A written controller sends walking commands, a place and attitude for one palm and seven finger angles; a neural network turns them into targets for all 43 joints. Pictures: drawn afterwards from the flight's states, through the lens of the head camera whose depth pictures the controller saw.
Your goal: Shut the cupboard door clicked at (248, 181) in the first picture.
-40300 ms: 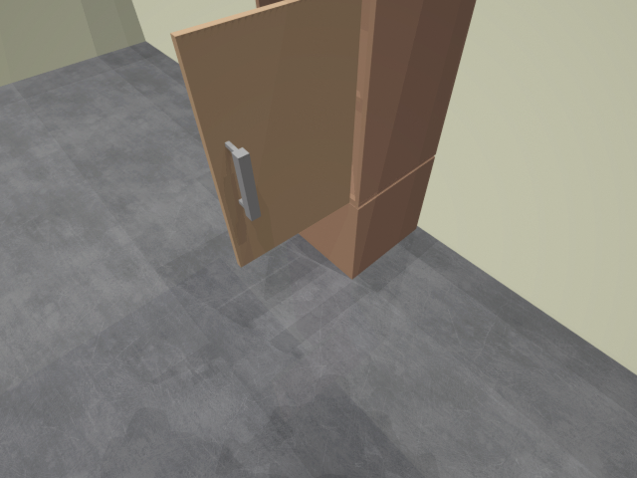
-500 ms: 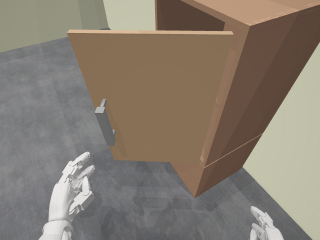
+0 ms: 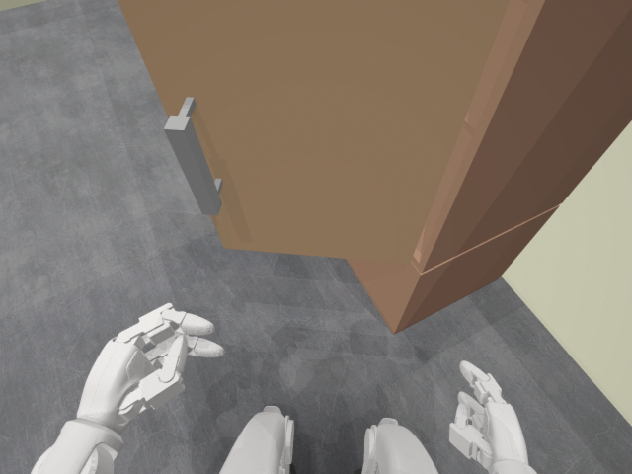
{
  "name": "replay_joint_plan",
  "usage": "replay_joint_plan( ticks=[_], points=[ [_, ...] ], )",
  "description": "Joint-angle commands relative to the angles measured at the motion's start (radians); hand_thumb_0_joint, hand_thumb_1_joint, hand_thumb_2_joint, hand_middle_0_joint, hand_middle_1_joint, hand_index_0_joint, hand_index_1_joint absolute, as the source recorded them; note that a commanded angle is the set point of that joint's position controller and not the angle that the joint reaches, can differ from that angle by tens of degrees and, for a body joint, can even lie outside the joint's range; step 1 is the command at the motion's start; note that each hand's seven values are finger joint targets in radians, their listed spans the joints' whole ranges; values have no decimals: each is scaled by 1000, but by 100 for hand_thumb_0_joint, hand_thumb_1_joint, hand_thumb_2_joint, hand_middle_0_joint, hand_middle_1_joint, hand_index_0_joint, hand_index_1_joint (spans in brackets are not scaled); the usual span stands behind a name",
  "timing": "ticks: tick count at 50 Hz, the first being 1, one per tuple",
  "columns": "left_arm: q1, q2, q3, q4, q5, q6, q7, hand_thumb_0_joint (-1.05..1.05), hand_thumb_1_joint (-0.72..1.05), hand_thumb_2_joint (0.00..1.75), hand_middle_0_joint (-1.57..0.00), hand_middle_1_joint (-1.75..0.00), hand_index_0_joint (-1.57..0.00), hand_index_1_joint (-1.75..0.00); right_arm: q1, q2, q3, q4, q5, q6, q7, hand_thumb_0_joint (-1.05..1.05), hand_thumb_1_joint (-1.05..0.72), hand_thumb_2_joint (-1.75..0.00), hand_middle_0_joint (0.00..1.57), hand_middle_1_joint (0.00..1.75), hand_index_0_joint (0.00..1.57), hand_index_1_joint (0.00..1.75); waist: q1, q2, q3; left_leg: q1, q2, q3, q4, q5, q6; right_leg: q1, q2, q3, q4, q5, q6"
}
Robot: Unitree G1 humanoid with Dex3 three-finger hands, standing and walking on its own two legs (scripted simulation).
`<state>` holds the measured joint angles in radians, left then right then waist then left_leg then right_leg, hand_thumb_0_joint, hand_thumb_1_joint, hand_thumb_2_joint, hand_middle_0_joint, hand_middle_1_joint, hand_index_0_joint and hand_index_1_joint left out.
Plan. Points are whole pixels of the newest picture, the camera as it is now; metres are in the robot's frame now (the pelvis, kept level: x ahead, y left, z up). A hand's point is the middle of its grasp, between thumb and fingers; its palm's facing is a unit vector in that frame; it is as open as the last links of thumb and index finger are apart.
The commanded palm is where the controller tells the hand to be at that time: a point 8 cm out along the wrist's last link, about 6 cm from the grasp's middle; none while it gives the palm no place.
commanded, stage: raise the hand and make a fist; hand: left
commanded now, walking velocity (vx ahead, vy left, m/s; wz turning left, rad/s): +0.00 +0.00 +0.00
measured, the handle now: (201, 160) +0.51 +0.21 +0.07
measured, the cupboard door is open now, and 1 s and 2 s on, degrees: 57 57 57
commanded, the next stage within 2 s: bring the fist close to the handle in 1.16 s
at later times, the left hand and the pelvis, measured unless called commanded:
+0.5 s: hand (107, 370) +0.21 +0.23 +0.08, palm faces +0.02 -1.00 -0.04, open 3.1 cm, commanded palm +0.19 +0.27 +0.06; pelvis +0.00 +0.04 +0.01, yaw +0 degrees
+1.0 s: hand (142, 354) +0.24 +0.21 +0.06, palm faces -0.08 -1.00 -0.01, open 3.1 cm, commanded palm +0.22 +0.27 +0.07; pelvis +0.02 +0.03 +0.02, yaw -1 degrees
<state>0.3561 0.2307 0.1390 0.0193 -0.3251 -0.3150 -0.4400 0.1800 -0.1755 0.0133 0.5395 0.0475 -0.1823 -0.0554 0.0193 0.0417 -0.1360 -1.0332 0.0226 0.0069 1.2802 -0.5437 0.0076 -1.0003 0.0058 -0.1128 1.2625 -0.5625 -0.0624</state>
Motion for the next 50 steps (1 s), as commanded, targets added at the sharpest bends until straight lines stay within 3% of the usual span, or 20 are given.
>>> replay_joint_plan(
  ticks=[1, 3, 6, 8, 10, 15, 16, 19, 21, 24, 26, 28, 30, 34, 35, 36, 41, 43, 47, 50],
  points=[
    [163, 144, 218, -302, -43, -78, 151, 0, 90, 90, -90, -106, -90, -106, -57, -120, -87, -195, -3, -53, -10, 0, -90, -90, 20, 30, 20, 30, 72, -71, -344, 135, -26, -50, -184, 309, 8, 403, -32, 184, -254, 366, 75],
    [167, 100, 165, -311, -29, -154, 189, 0, 90, 90, -93, -110, -93, -110, -41, -121, -87, -172, -10, -63, -3, 0, -90, -90, 20, 30, 20, 30, 52, -48, -297, 155, -25, -51, -205, 302, 3, 321, -14, 137, -232, 331, 56],
    [111, 49, 39, -256, 13, -236, 180, 0, 90, 90, -99, -116, -99, -116, -21, -155, -84, -152, -20, -73, 0, 0, -90, -90, 20, 30, 20, 30, -18, -32, -197, 139, -21, -61, -194, 210, 7, 164, 1, 110, -227, 157, 39],
    [90, 38, -17, -196, 27, -251, 150, 0, 90, 90, -102, -120, -102, -120, -10, -179, -84, -152, -16, -82, -4, 0, -90, -90, 20, 30, 20, 30, -51, -60, -133, 107, -22, -72, -198, 94, 11, 88, 1, 116, -258, -1, 38],
    [60, 51, -41, -183, 29, -243, 119, 0, 90, 90, -106, -124, -106, -124, -1, -199, -81, -168, -9, -89, -12, 0, -90, -90, 20, 30, 20, 30, -57, -56, -103, 103, -20, -86, -221, 20, 16, 66, 3, 116, -269, -63, 29],
    [54, 195, 109, -338, 19, -222, 151, 0, 90, 90, -115, -134, -115, -134, 1, -204, -82, -198, -9, -89, -19, 0, -90, -90, 20, 30, 20, 30, 19, 57, -280, 218, -18, -105, -282, 73, 8, 147, 16, 82, -223, 47, 15],
    [66, 172, 110, -380, 11, -222, 171, 0, 90, 90, -117, -136, -117, -136, 1, -196, -78, -206, -13, -86, -16, 0, -90, -90, 20, 30, 20, 30, 30, 72, -310, 261, -16, -116, -302, 110, 0, 159, 15, 62, -205, 90, 14],
    [108, 119, 94, -378, 8, -203, 226, 0, 90, 90, -123, -142, -123, -142, 1, -186, -75, -206, -15, -64, -6, 0, -90, -90, 20, 30, 20, 30, 22, 89, -271, 301, -10, -126, -325, 150, -14, 153, 24, 36, -206, 137, 17],
    [126, 84, 55, -318, 31, -173, 238, 0, 90, 90, -126, -146, -126, -146, 5, -189, -73, -207, -18, -46, 1, 0, -90, -90, 20, 30, 20, 30, 2, 68, -220, 282, -5, -130, -328, 145, -15, 138, 27, 27, -211, 137, 20],
    [99, 52, -20, -214, 64, -118, 212, 0, 90, 90, -130, -150, -130, -150, 20, -205, -67, -213, -15, -27, 7, 0, -90, -90, 20, 30, 20, 30, -42, 12, -121, 227, -3, -136, -334, 54, -11, 105, 27, 25, -242, 98, 28],
    [51, 64, -35, -184, 74, -98, 180, 0, 90, 90, -130, -150, -130, -150, 27, -216, -63, -221, -12, -26, 4, 0, -90, -90, 20, 30, 20, 30, -54, -19, -93, 206, -6, -136, -331, 41, -6, 107, 26, 30, -254, 89, 26],
    [-6, 103, -6, -209, 69, -101, 164, 0, 90, 90, -130, -150, -130, -150, 32, -221, -60, -230, -13, -31, -1, 0, -90, -90, 20, 30, 20, 30, -50, -17, -120, 214, -9, -136, -328, 25, -4, 114, 25, 38, -260, 76, 25],
    [-59, 162, 58, -277, 52, -127, 164, 0, 90, 90, -130, -150, -130, -150, 35, -218, -58, -231, -19, -38, -7, 0, -90, -90, 20, 30, 20, 30, -26, 25, -183, 245, -12, -134, -315, 89, -7, 141, 29, 44, -240, 117, 16],
    [-40, 166, 105, -375, 19, -194, 185, 0, 90, 90, -130, -150, -130, -150, 37, -199, -53, -220, -27, -51, 2, 0, -90, -90, 20, 30, 20, 30, 8, 119, -303, 361, -7, -137, -306, 263, -36, 158, 29, 36, -208, 202, 9],
    [-26, 186, 127, -362, 19, -195, 194, 0, 90, 90, -130, -150, -130, -150, 39, -200, -54, -214, -29, -50, 4, 0, -90, -90, 20, 30, 20, 30, 14, 120, -309, 355, -9, -134, -298, 299, -36, 168, 32, 38, -203, 224, 8],
    [2, 142, 96, -333, 17, -190, 190, 0, 90, 90, -130, -150, -130, -150, 41, -194, -53, -210, -28, -47, 8, 0, -90, -90, 20, 30, 20, 30, 4, 106, -299, 357, -8, -125, -292, 331, -35, 170, 30, 32, -207, 242, 12],
    [51, 76, 21, -165, 32, -96, 141, 0, 90, 90, -130, -150, -130, -150, 47, -213, -64, -206, -12, -25, 16, 0, -90, -90, 20, 30, 20, 30, -27, 3, -221, 260, -11, -102, -282, 282, -16, 187, 28, 35, -237, 243, 24],
    [30, 98, 31, -162, 29, -70, 125, 0, 90, 90, -130, -150, -130, -150, 49, -219, -69, -216, -7, -21, 11, 0, -90, -90, 20, 30, 20, 30, -29, -31, -217, 244, -14, -98, -285, 267, -10, 209, 26, 41, -249, 245, 27],
    [-29, 162, 100, -275, 7, -118, 140, 0, 90, 90, -130, -150, -130, -150, 48, -209, -69, -226, -13, -27, 1, 0, -90, -90, 20, 30, 20, 30, -7, -15, -289, 260, -20, -78, -258, 319, -2, 255, 23, 64, -237, 296, 23],
    [-38, 176, 124, -314, 0, -182, 174, 0, 90, 90, -130, -150, -130, -150, 43, -195, -64, -211, -20, -32, 0, 0, -90, -90, 20, 30, 20, 30, 8, 25, -282, 254, -23, -73, -247, 322, -5, 254, 26, 73, -225, 294, 14]
  ],
)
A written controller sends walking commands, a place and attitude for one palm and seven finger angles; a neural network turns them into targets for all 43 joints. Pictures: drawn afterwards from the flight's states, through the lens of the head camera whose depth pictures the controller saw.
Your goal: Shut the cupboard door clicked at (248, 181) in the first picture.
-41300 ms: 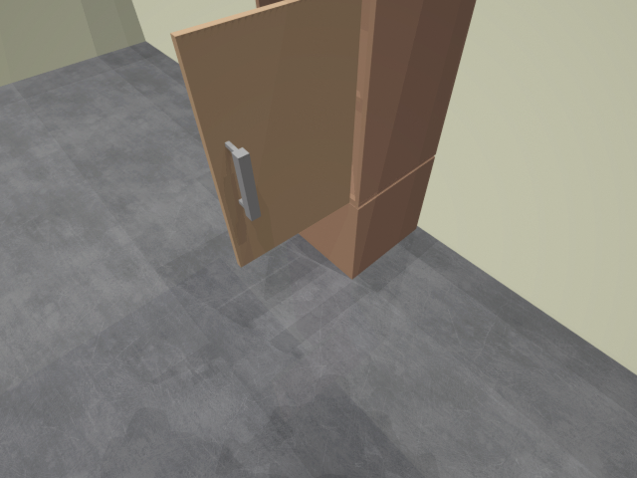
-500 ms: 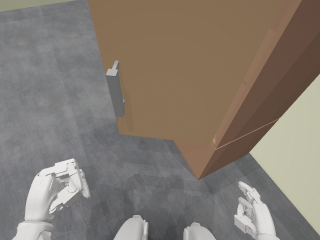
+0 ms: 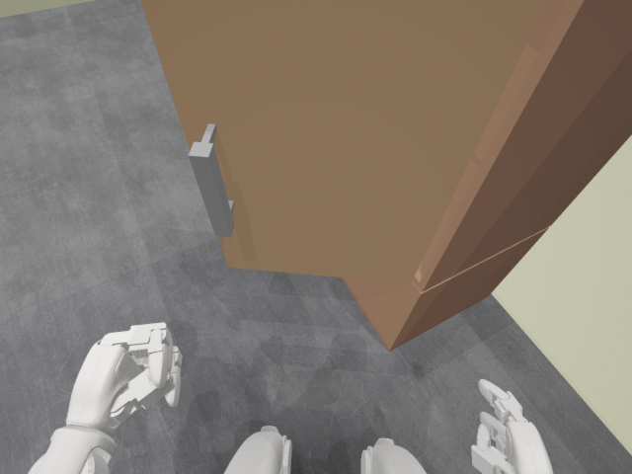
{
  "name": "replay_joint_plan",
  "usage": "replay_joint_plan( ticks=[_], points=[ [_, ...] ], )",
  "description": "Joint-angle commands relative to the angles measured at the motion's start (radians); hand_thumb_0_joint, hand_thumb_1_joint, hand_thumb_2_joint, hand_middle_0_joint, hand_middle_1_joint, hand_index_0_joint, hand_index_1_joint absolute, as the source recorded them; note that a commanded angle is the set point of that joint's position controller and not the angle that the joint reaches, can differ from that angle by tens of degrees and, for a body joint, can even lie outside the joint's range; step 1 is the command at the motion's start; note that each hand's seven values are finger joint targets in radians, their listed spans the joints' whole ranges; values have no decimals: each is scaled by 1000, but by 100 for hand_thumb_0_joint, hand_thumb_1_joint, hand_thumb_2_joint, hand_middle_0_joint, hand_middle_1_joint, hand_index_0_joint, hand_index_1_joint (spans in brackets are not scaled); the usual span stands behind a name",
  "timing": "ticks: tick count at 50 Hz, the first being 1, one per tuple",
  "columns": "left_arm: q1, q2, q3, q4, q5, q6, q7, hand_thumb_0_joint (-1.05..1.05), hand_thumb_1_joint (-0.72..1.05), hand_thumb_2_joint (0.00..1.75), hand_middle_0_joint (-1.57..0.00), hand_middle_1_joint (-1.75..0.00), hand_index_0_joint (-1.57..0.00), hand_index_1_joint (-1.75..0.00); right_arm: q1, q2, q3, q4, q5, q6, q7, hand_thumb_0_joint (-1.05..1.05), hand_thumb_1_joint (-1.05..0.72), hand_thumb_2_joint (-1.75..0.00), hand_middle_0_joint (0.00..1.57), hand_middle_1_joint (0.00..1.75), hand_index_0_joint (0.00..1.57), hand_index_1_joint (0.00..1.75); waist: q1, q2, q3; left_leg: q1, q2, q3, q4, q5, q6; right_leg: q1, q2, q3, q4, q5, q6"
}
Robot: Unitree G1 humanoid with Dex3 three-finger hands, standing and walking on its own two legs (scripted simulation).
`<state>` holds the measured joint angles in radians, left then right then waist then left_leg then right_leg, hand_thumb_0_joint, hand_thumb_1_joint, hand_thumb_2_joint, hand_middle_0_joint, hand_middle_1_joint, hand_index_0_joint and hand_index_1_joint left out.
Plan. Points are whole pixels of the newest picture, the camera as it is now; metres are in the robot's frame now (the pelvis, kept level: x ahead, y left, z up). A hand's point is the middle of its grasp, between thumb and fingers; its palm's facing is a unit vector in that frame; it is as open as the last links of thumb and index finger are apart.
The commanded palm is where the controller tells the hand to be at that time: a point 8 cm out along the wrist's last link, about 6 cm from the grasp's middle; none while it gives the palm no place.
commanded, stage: raise the hand and make a fist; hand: left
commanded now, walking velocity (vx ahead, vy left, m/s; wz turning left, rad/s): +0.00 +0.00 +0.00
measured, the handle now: (218, 184) +0.49 +0.18 +0.05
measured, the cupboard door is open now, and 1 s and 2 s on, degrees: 57 57 57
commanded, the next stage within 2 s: bring the fist close to the handle in 0.16 s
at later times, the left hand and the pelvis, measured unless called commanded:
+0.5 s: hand (180, 349) +0.25 +0.17 +0.05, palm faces -0.03 -1.00 -0.04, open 3.1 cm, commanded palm +0.24 +0.22 +0.05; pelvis -0.01 -0.02 -0.01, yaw +1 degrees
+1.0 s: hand (216, 286) +0.33 +0.15 +0.04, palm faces -0.05 -1.00 -0.02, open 3.1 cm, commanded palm +0.32 +0.20 +0.05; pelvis -0.01 -0.01 +0.00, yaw +0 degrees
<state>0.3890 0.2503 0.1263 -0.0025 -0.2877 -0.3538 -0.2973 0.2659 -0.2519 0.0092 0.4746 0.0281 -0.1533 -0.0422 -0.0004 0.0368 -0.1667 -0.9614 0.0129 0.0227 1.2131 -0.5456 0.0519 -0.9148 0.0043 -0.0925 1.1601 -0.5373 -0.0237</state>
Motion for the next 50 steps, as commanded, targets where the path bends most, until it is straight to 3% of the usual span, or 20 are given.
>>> replay_joint_plan(
  ticks=[1, 4, 7, 10, 13, 15, 18, 20, 24, 28, 29, 30, 31, 32, 34, 35, 38, 40, 46, 50],
  points=[
    [-58, 136, 127, -275, -36, -158, 38, 0, 90, 90, -130, -150, -130, -150, -43, -115, -59, -142, -2, -60, -10, 0, -90, -90, 20, 30, 20, 30, 24, 24, -253, 182, -12, -88, -180, 317, -51, 157, 25, 51, -118, 262, -22],
    [-22, 94, 83, -201, -23, -159, 37, 0, 90, 90, -130, -150, -130, -150, -45, -118, -60, -133, 1, -52, -3, 0, -90, -90, 20, 30, 20, 30, 8, 22, -205, 146, -13, -80, -175, 264, -46, 130, 21, 55, -130, 220, -17],
    [-3, 79, 45, -126, -11, -105, 4, 0, 90, 90, -130, -150, -130, -150, -43, -129, -63, -143, 10, -37, -1, 0, -90, -90, 20, 30, 20, 30, -9, -20, -174, 105, -14, -72, -171, 214, -37, 134, 18, 73, -161, 181, -10],
    [-35, 118, 65, -167, -22, -80, -16, 0, 90, 90, -130, -150, -130, -150, -48, -133, -63, -157, 15, -34, -10, 0, -90, -90, 20, 30, 20, 30, -4, -34, -190, 91, -17, -67, -161, 204, -29, 176, 13, 105, -187, 155, -10],
    [-69, 141, 102, -252, -40, -112, -5, 0, 90, 90, -130, -150, -130, -150, -52, -119, -60, -161, 12, -39, -17, 0, -90, -90, 20, 30, 20, 30, 6, -24, -248, 98, -17, -61, -142, 240, -29, 216, 5, 125, -177, 209, -3],
    [-160, 186, 146, -255, -42, -146, 20, 0, 90, 90, -130, -150, -130, -150, -48, -119, -53, -138, 4, -38, -24, 0, -90, -90, 20, 30, 20, 30, 0, -9, -219, 73, -14, -65, -128, 230, -30, 193, 11, 126, -166, 186, -10],
    [-246, 129, 96, -170, -27, -179, 34, 0, 90, 90, -130, -150, -130, -150, -56, -116, -47, -111, 5, -49, -19, 0, -90, -90, 20, 30, 20, 30, -27, 15, -165, 56, -12, -68, -121, 159, -32, 99, 12, 120, -168, 84, -10],
    [-284, 126, 83, -97, -23, -162, 25, 0, 90, 90, -130, -150, -130, -150, -48, -130, -46, -100, 8, -47, -20, 0, -90, -90, 20, 30, 20, 30, -33, -3, -152, 44, -9, -73, -125, 124, -28, 82, 17, 122, -179, 34, -12],
    [-335, 128, 51, -26, -18, -80, -19, 0, 90, 90, -130, -150, -130, -150, -37, -144, -47, -106, 21, -43, -21, 0, -90, -90, 20, 30, 20, 30, -33, -15, -216, 58, -12, -64, -141, 143, -22, 147, 4, 137, -206, 63, -4],
    [-424, 167, 93, -65, -17, -45, -1, 0, 90, 90, -130, -150, -130, -150, -36, -141, -49, -108, 21, -36, -23, 0, -90, -90, 20, 30, 20, 30, -11, 4, -303, 130, -10, -67, -170, 221, -21, 199, 6, 115, -185, 182, -3],
    [-447, 159, 92, -76, -20, -49, 14, 0, 90, 90, -130, -150, -130, -150, -41, -136, -46, -106, 19, -37, -22, 0, -90, -90, 20, 30, 20, 30, -7, 18, -308, 132, -13, -65, -174, 230, -22, 212, 5, 114, -184, 195, -3],
    [-456, 203, 141, -61, -20, -54, 34, 0, 90, 90, -130, -150, -130, -150, -35, -140, -46, -99, 16, -34, -22, 0, -90, -90, 20, 30, 20, 30, 4, 13, -312, 135, -10, -70, -177, 252, -25, 222, 10, 106, -171, 219, -10],
    [-468, 162, 118, -54, -22, -62, 47, 0, 90, 90, -130, -150, -130, -150, -40, -129, -43, -98, 13, -33, -18, 0, -90, -90, 20, 30, 20, 30, 0, -1, -316, 138, -12, -67, -179, 266, -25, 229, 8, 104, -168, 244, -5],
    [-451, 174, 144, -28, -18, -74, 64, 0, 90, 90, -130, -150, -130, -150, -33, -129, -48, -87, 14, -29, -15, 0, -90, -90, 20, 30, 20, 30, 3, -22, -309, 141, -9, -65, -181, 277, -28, 226, 8, 100, -166, 262, -3],
    [-456, 124, 97, 19, -2, -86, 83, 0, 90, 90, -130, -150, -130, -150, -30, -128, -47, -81, 12, -22, -5, 0, -90, -90, 20, 30, 20, 30, -8, -17, -264, 144, -10, -63, -197, 262, -30, 191, 9, 84, -168, 248, -3],
    [-452, 125, 100, 47, 3, -87, 86, 0, 90, 90, -130, -150, -130, -150, -24, -132, -49, -78, 10, -18, -2, 0, -90, -90, 20, 30, 20, 30, 0, -10, -260, 145, -10, -67, -200, 276, -31, 195, 12, 81, -160, 262, -9],
    [-467, 82, 32, 125, 37, -77, 80, 0, 90, 90, -130, -150, -130, -150, -16, -141, -53, -77, 11, -1, 10, 0, -90, -90, 20, 30, 20, 30, -23, -30, -208, 140, -9, -62, -214, 231, -30, 157, 7, 78, -181, 225, -4],
    [-535, 100, 37, 159, 45, -71, 72, 0, 90, 90, -130, -150, -130, -150, -3, -152, -57, -69, 11, 10, 7, 0, -90, -90, 20, 30, 20, 30, -37, -59, -205, 133, -7, -65, -208, 225, -25, 159, 9, 83, -187, 223, -4],
    [-832, 155, 90, 141, 41, -141, 98, 0, 90, 90, -130, -150, -130, -150, -14, -148, -56, -32, 10, 11, -8, 0, -90, -90, 20, 30, 20, 30, -43, 7, -293, 191, -4, -74, -202, 221, -30, 133, 8, 89, -170, 205, -10],
    [-906, 127, 51, 185, 67, -167, 129, 0, 90, 90, -130, -150, -130, -150, 5, -153, -57, 1, 1, 3, 0, 0, -90, -90, 20, 30, 20, 30, -45, 82, -372, 294, 3, -101, -204, 298, -43, 77, 12, 65, -138, 244, -16]
  ],
)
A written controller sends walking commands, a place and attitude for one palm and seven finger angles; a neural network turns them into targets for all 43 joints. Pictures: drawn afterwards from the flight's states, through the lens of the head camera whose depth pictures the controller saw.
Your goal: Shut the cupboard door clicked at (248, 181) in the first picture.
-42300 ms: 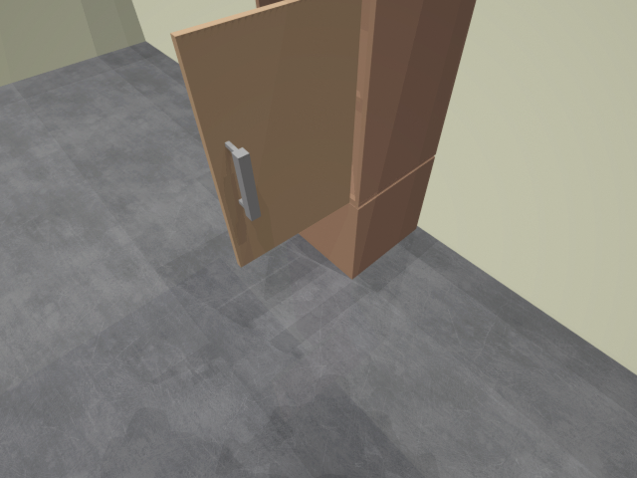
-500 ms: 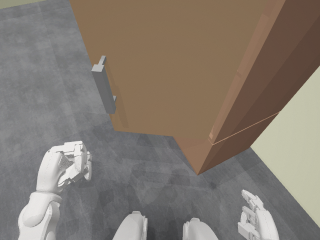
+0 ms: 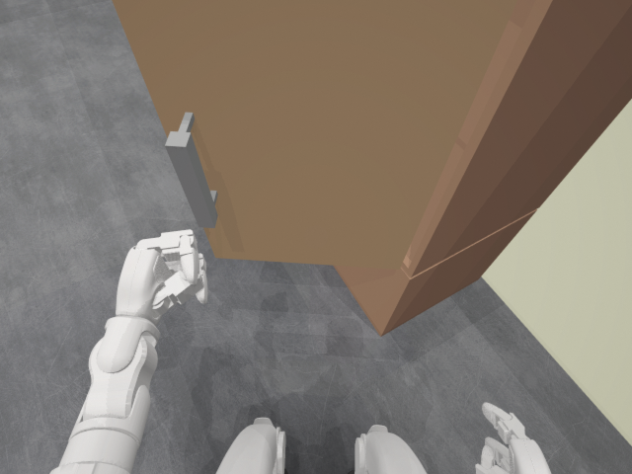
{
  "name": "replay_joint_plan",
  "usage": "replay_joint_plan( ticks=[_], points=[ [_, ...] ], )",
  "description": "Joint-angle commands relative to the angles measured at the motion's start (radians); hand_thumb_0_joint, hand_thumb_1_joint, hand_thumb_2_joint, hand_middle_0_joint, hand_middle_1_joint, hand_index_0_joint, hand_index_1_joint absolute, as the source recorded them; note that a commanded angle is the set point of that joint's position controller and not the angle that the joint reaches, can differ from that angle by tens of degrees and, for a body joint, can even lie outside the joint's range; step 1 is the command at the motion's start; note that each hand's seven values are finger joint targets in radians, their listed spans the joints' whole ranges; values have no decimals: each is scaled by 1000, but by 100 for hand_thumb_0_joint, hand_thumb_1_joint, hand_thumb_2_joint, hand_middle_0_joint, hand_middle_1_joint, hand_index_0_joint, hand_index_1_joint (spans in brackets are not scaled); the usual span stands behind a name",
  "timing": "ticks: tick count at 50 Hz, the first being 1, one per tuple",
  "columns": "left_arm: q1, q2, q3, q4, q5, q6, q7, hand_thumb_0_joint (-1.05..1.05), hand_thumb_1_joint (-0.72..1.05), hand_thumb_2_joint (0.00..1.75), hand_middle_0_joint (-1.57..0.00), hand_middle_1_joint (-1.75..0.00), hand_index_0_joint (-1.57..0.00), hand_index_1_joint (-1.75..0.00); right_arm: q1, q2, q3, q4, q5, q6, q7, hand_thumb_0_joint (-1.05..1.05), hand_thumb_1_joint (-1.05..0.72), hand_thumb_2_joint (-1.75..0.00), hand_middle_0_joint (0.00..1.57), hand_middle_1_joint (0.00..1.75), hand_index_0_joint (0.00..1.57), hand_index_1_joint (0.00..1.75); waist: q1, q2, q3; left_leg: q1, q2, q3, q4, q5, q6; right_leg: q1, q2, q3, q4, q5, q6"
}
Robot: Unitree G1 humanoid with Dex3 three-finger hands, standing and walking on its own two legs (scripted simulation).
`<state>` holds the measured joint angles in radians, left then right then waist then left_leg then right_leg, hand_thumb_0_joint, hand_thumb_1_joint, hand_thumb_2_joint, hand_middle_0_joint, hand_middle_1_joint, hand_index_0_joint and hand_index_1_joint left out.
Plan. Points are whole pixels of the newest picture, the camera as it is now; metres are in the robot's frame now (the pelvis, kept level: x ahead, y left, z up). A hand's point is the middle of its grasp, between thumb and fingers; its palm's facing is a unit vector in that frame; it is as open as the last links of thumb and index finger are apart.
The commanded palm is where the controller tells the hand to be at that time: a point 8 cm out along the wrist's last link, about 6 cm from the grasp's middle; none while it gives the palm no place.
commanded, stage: bring the fist close to the handle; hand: left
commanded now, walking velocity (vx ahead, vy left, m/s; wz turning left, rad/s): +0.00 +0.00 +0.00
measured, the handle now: (198, 174) +0.50 +0.19 +0.05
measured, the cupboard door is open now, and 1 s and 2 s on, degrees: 57 57 39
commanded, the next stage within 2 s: push the door shut along its arc in 0.66 s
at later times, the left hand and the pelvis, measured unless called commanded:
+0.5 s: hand (208, 236) +0.39 +0.16 +0.05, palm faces -0.05 -1.00 -0.05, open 3.1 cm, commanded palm +0.37 +0.21 +0.05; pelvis +0.01 -0.01 +0.01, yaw -1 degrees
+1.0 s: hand (208, 224) +0.41 +0.16 +0.05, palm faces -0.08 -1.00 -0.03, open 3.1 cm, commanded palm +0.40 +0.21 +0.05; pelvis -0.01 +0.00 +0.00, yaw +0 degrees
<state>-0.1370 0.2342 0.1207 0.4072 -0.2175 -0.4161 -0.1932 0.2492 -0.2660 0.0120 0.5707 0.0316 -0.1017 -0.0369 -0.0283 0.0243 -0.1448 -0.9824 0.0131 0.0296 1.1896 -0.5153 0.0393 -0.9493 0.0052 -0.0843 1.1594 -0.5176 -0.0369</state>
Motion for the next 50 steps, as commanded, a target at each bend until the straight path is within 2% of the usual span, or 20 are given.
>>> replay_joint_plan(
  ticks=[1, 4, 9, 10, 13, 15, 16, 19, 22, 26, 29, 30, 33, 34, 38, 40, 43, 45, 48, 50],
  points=[
    [-352, 142, 62, -169, 7, -94, 27, 0, 90, 90, -130, -150, -130, -150, 26, -141, -62, -89, -1, -43, -1, 0, -90, -90, 20, 30, 20, 30, -13, 76, -387, 325, 8, -110, -186, 282, -36, 104, 11, 52, -137, 233, -2],
    [-367, 107, 29, -45, 24, -45, 25, 0, 90, 90, -130, -150, -130, -150, 41, -144, -64, -85, 1, -22, 8, 0, -90, -90, 20, 30, 20, 30, -27, 29, -353, 287, 6, -98, -196, 269, -33, 120, 10, 53, -157, 246, 5],
    [-458, 140, 84, 69, 14, 0, 28, 0, 90, 90, -130, -150, -130, -150, 60, -143, -61, -94, 6, 15, 10, 0, -90, -90, 20, 30, 20, 30, -28, -62, -321, 197, -4, -72, -197, 248, -21, 202, 6, 70, -183, 278, 13],
    [-493, 179, 121, 61, 10, -14, 34, 0, 90, 90, -130, -150, -130, -150, 63, -146, -60, -95, 3, 17, 6, 0, -90, -90, 20, 30, 20, 30, -20, -59, -334, 187, -5, -70, -188, 257, -18, 218, 6, 77, -177, 292, 10],
    [-614, 197, 141, 60, 16, -82, 49, 0, 90, 90, -130, -150, -130, -150, 67, -134, -59, -77, -4, 19, 7, 0, -90, -90, 20, 30, 20, 30, -29, -44, -377, 187, -9, -62, -167, 271, -17, 228, 4, 91, -162, 318, 13],
    [-576, 250, 184, 66, 26, -121, 48, 0, 90, 90, -130, -150, -130, -150, 76, -139, -62, -78, -10, 21, 10, 0, -90, -90, 20, 30, 20, 30, -2, -14, -421, 195, -9, -59, -160, 299, -19, 252, 8, 98, -146, 347, 8],
    [-561, 219, 157, 78, 31, -133, 39, 0, 90, 90, -130, -150, -130, -150, 71, -132, -61, -75, -9, 23, 15, 0, -90, -90, 20, 30, 20, 30, -3, 19, -432, 214, -11, -55, -160, 312, -20, 243, 5, 98, -145, 360, 8],
    [-482, 191, 128, 85, 32, -138, 6, 0, 90, 90, -130, -150, -130, -150, 86, -135, -70, -72, -6, 30, 27, 0, -90, -90, 20, 30, 20, 30, -1, 35, -457, 259, -5, -52, -166, 360, -23, 239, 8, 94, -149, 394, 9],
    [-461, 160, 96, 116, 10, -95, -33, 0, 90, 90, -130, -150, -130, -150, 94, -141, -73, -74, 4, 44, 28, 0, -90, -90, 20, 30, 20, 30, -21, -6, -400, 232, -5, -48, -179, 340, -17, 248, 9, 92, -176, 391, 14],
    [-529, 206, 146, 126, -25, -83, -46, 0, 90, 90, -130, -150, -130, -150, 81, -144, -68, -74, 10, 50, 10, 0, -90, -90, 20, 30, 20, 30, -33, -85, -332, 143, -12, -40, -179, 255, -6, 284, -1, 119, -209, 335, 20],
    [-579, 205, 147, 72, -22, -135, -33, 0, 90, 90, -130, -150, -130, -150, 69, -134, -68, -71, 6, 40, 5, 0, -90, -90, 20, 30, 20, 30, -20, -14, -371, 178, -14, -43, -171, 247, -8, 261, -2, 120, -193, 309, 15],
    [-618, 218, 142, 50, -14, -152, -29, 0, 90, 90, -130, -150, -130, -150, 72, -138, -69, -66, 4, 36, 3, 0, -90, -90, 20, 30, 20, 30, -33, 15, -373, 202, -11, -47, -164, 260, -8, 234, 2, 114, -183, 318, 12],
    [-594, 214, 138, 90, 4, -178, -26, 0, 90, 90, -130, -150, -130, -150, 77, -137, -72, -46, -1, 31, 6, 0, -90, -90, 20, 30, 20, 30, -30, 5, -404, 233, -5, -58, -160, 275, -13, 209, 6, 104, -168, 319, 12],
    [-582, 213, 128, 96, 10, -177, -30, 0, 90, 90, -130, -150, -130, -150, 73, -139, -70, -50, -1, 31, 8, 0, -90, -90, 20, 30, 20, 30, -24, 36, -404, 229, -7, -56, -163, 270, -15, 206, 5, 107, -167, 312, 11],
    [-528, 187, 117, 174, 0, -117, -46, 0, 90, 90, -130, -150, -130, -150, 69, -143, -69, -59, 7, 41, 14, 0, -90, -90, 20, 30, 20, 30, -24, 7, -356, 209, -7, -54, -180, 236, -16, 201, 7, 99, -191, 279, 13],
    [-581, 233, 138, 204, 1, -94, -55, 0, 90, 90, -130, -150, -130, -150, 72, -152, -63, -60, 8, 49, 8, 0, -90, -90, 20, 30, 20, 30, -36, -23, -324, 169, -8, -58, -181, 203, -10, 203, 7, 104, -196, 249, 12],
    [-749, 247, 135, 233, 7, -98, -58, 0, 90, 90, -130, -150, -130, -150, 64, -147, -56, -54, 11, 49, -2, 0, -90, -90, 20, 30, 20, 30, -65, -37, -292, 134, -9, -63, -168, 140, -6, 171, 3, 116, -207, 175, 17],
    [-841, 300, 167, 217, 6, -129, -61, 0, 90, 90, -130, -150, -130, -150, 70, -153, -56, -46, 7, 43, -9, 0, -90, -90, 20, 30, 20, 30, -68, -16, -336, 147, -8, -68, -146, 151, -4, 166, 4, 123, -190, 179, 12],
    [-894, 273, 136, 213, 10, -167, -84, 0, 90, 90, -130, -150, -130, -150, 80, -152, -58, -31, 3, 30, -6, 0, -90, -90, 20, 30, 20, 30, -62, 67, -460, 253, -5, -86, -135, 223, -15, 129, 8, 103, -152, 233, 4],
    [-875, 265, 125, 274, 10, -158, -105, 0, 90, 90, -130, -150, -130, -150, 102, -161, -59, -22, 1, 28, 1, 0, -90, -90, 20, 30, 20, 30, -63, 92, -475, 297, 0, -103, -135, 272, -20, 92, 15, 86, -137, 255, -3]
  ],
)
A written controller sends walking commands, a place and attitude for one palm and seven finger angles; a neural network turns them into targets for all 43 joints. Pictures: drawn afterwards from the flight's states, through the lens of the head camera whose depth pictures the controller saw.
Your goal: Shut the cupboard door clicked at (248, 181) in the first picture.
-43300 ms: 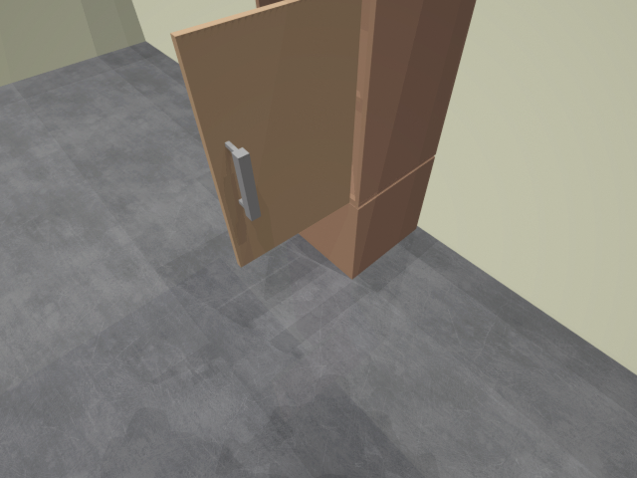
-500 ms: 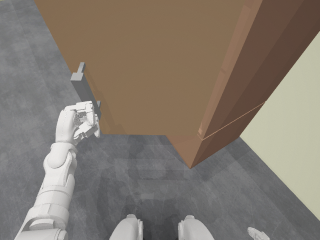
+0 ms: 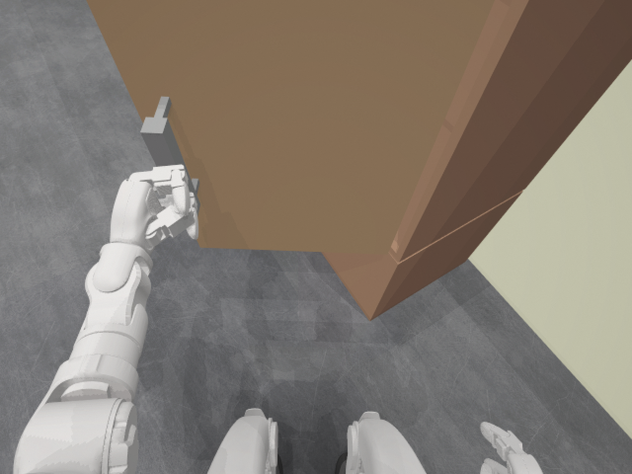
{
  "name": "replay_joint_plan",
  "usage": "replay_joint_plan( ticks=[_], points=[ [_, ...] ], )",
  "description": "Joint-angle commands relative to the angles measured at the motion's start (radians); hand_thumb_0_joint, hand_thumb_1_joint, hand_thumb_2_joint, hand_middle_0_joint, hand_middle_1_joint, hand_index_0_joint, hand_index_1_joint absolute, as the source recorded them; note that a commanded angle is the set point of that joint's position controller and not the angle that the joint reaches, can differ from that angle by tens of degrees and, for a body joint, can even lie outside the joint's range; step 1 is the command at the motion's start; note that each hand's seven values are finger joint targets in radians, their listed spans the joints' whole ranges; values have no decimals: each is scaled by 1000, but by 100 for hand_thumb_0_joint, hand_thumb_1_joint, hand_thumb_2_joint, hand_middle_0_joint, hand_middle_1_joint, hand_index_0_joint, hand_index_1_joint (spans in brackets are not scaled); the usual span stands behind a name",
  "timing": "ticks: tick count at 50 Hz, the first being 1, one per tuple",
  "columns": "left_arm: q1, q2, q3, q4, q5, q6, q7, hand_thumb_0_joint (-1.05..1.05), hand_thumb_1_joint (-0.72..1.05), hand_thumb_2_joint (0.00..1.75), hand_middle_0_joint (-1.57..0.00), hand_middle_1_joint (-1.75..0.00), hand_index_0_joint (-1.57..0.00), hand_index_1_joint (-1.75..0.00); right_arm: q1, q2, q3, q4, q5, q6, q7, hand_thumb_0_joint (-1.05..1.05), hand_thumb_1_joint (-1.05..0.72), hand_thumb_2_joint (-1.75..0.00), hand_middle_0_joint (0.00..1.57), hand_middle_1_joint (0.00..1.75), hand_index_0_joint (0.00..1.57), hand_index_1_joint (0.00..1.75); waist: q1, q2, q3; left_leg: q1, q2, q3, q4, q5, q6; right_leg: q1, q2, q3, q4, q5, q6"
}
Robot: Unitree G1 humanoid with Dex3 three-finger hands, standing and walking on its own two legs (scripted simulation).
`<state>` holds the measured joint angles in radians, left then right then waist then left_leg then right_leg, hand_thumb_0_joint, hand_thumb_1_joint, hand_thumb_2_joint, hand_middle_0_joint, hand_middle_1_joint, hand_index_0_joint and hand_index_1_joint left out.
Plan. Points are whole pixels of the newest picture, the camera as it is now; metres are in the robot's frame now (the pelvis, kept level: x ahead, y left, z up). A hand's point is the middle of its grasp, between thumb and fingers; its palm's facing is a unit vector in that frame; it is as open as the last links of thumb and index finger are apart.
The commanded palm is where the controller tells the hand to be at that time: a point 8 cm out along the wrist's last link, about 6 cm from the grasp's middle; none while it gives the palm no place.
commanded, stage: push the door shut along its arc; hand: left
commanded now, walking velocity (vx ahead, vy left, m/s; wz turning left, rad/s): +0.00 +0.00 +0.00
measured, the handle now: (178, 161) +0.51 +0.20 +0.05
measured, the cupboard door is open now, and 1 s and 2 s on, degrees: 57 39 30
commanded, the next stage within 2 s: pull the fist back off the door in 1.64 s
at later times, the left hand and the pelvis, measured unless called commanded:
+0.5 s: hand (196, 171) +0.49 +0.17 +0.06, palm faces -0.20 -0.98 -0.04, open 3.2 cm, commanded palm +0.49 +0.20 +0.05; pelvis -0.01 +0.01 -0.02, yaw -1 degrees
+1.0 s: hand (236, 146) +0.54 +0.12 +0.05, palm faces -0.36 -0.93 -0.05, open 3.1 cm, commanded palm +0.55 +0.15 +0.05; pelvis +0.00 +0.02 -0.03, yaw -2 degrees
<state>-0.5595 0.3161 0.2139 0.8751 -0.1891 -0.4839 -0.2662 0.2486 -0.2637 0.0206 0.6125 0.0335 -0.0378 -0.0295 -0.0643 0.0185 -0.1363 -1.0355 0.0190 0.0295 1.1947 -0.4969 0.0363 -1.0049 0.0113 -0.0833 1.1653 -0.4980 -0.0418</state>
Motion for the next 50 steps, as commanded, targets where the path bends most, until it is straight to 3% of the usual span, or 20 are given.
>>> replay_joint_plan(
  ticks=[1, 2, 5, 8, 10, 13, 14, 17, 19, 22, 24, 26, 27, 30, 32, 38, 41, 43, 47, 50],
  points=[
    [-439, 178, 23, -139, -10, -74, -40, 0, 90, 90, -130, -150, -130, -150, 106, -164, -67, -56, 3, -30, -3, 0, -90, -90, 20, 30, 20, 30, -33, 86, -449, 341, -2, -106, -146, 251, -20, 125, 8, 78, -145, 230, 4],
    [-464, 156, -1, -103, -5, -56, -47, 0, 90, 90, -130, -150, -130, -150, 113, -166, -67, -52, 5, -25, -1, 0, -90, -90, 20, 30, 20, 30, -53, 65, -421, 324, 0, -108, -146, 232, -16, 103, 9, 75, -150, 215, 8],
    [-493, 184, 24, -32, 0, -8, -58, 0, 90, 90, -130, -150, -130, -150, 138, -177, -67, -57, 6, -14, 1, 0, -90, -90, 20, 30, 20, 30, -62, 29, -396, 269, -4, -104, -143, 214, -7, 112, 10, 75, -154, 207, 8],
    [-566, 158, 1, -32, -6, -3, -73, 0, 90, 90, -130, -150, -130, -150, 147, -178, -70, -55, 7, -10, 4, 0, -90, -90, 20, 30, 20, 30, -76, 31, -396, 282, -3, -111, -141, 211, -7, 88, 9, 73, -158, 197, 8],
    [-591, 195, 24, -4, -6, -6, -83, 0, 90, 90, -130, -150, -130, -150, 164, -186, -70, -47, 5, -7, 2, 0, -90, -90, 20, 30, 20, 30, -86, 3, -400, 262, -2, -114, -130, 209, -3, 85, 12, 72, -152, 194, 6],
    [-655, 199, 11, 50, 7, -7, -94, 0, 90, 90, -130, -150, -130, -150, 170, -187, -66, -36, 5, -7, 3, 0, -90, -90, 20, 30, 20, 30, -109, -7, -367, 208, -3, -112, -116, 146, 3, 50, 13, 82, -158, 136, 10],
    [-674, 232, 29, 59, 14, -9, -95, 0, 90, 90, -130, -150, -130, -150, 175, -191, -65, -35, 4, -6, 3, 0, -90, -90, 20, 30, 20, 30, -105, 10, -370, 195, -3, -113, -111, 138, 2, 46, 14, 83, -151, 124, 7],
    [-747, 221, -1, 101, 26, -2, -109, 0, 90, 90, -130, -150, -130, -150, 187, -194, -61, -24, 4, -10, 4, 0, -90, -90, 20, 30, 20, 30, -131, 53, -370, 209, -1, -127, -103, 108, 1, -24, 18, 77, -140, 91, 4],
    [-788, 252, 11, 103, 33, 5, -115, 0, 90, 90, -130, -150, -130, -150, 198, -202, -61, -22, 2, -12, 4, 0, -90, -90, 20, 30, 20, 30, -135, 83, -397, 225, 2, -137, -96, 106, -1, -51, 19, 73, -127, 84, 1],
    [-830, 226, -18, 132, 36, 26, -129, 0, 90, 90, -130, -150, -130, -150, 213, -206, -59, -16, 0, -15, 8, 0, -90, -90, 20, 30, 20, 30, -149, 133, -426, 274, 7, -160, -98, 121, -6, -107, 21, 58, -112, 91, -2],
    [-868, 255, -5, 127, 41, 39, -131, 0, 90, 90, -130, -150, -130, -150, 225, -213, -59, -11, -2, -15, 7, 0, -90, -90, 20, 30, 20, 30, -159, 133, -446, 281, 12, -166, -87, 127, -5, -123, 22, 57, -105, 95, -2],
    [-901, 281, 15, 96, 40, 36, -135, 0, 90, 90, -130, -150, -130, -150, 239, -217, -61, -11, -6, -19, 10, 0, -90, -90, 20, 30, 20, 30, -150, 164, -510, 329, 14, -178, -83, 174, -9, -124, 23, 52, -95, 116, -5],
    [-898, 259, -6, 87, 44, 37, -139, 0, 90, 90, -130, -150, -130, -150, 243, -216, -62, -12, -7, -18, 13, 0, -90, -90, 20, 30, 20, 30, -152, 174, -528, 361, 16, -188, -86, 200, -13, -135, 24, 46, -91, 127, -6],
    [-939, 256, -9, 85, 42, 42, -142, 0, 90, 90, -130, -150, -130, -150, 259, -216, -62, -4, -9, -17, 16, 0, -90, -90, 20, 30, 20, 30, -172, 160, -522, 381, 22, -199, -81, 228, -13, -154, 28, 40, -92, 143, -5],
    [-956, 263, -10, 75, 52, 44, -137, 0, 90, 90, -130, -150, -130, -150, 261, -218, -63, -1, -10, -13, 18, 0, -90, -90, 20, 30, 20, 30, -169, 175, -528, 391, 24, -203, -85, 222, -16, -159, 28, 40, -94, 137, -4],
    [-1056, 295, -3, 132, 66, 54, -128, 0, 90, 90, -130, -150, -130, -150, 276, -220, -52, 16, -13, -16, 16, 0, -90, -90, 20, 30, 20, 30, -205, 151, -455, 330, 23, -198, -71, 186, -8, -179, 33, 41, -100, 121, -3],
    [-1098, 276, -28, 105, 71, 45, -145, 0, 90, 90, -130, -150, -130, -150, 284, -221, -56, 23, -19, -24, 17, 0, -90, -90, 20, 30, 20, 30, -207, 219, -526, 406, 26, -212, -60, 254, -15, -212, 32, 38, -86, 149, -7],
    [-1092, 240, -57, 127, 69, 55, -158, 0, 90, 90, -130, -150, -130, -150, 286, -221, -57, 27, -20, -24, 19, 0, -90, -90, 20, 30, 20, 30, -217, 219, -532, 433, 30, -226, -53, 279, -18, -244, 33, 32, -80, 160, -8],
    [-1142, 262, -45, 122, 68, 74, -170, 0, 90, 90, -130, -150, -130, -150, 301, -221, -56, 34, -24, -23, 16, 0, -90, -90, 20, 30, 20, 30, -222, 237, -554, 450, 31, -225, -39, 344, -18, -237, 36, 28, -73, 184, -8],
    [-1148, 315, 12, 142, 66, 93, -159, 0, 90, 90, -130, -150, -130, -150, 317, -221, -53, 35, -27, -22, 16, 0, -90, -90, 20, 30, 20, 30, -218, 224, -573, 441, 32, -222, -24, 396, -15, -227, 40, 25, -61, 205, -9]
  ],
)
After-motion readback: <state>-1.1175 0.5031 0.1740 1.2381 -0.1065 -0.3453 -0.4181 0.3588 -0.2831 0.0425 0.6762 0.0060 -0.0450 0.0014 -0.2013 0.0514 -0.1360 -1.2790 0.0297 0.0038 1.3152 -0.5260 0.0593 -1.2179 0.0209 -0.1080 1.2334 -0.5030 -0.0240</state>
